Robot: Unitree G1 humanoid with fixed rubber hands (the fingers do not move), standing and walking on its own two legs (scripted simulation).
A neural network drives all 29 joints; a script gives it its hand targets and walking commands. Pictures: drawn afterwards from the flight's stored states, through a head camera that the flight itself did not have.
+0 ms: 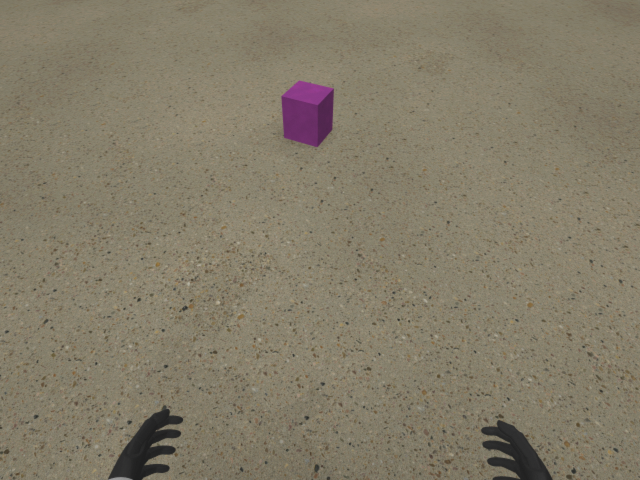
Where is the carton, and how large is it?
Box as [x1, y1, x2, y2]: [281, 81, 333, 146]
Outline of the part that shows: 298,81 281,96 284,137 317,146 331,130 333,88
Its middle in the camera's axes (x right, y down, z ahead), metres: -0.07 -0.68 +2.13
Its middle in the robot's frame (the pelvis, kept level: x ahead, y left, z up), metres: +2.00 +0.13 -0.63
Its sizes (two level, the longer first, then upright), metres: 0.210 0.200 0.250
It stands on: the floor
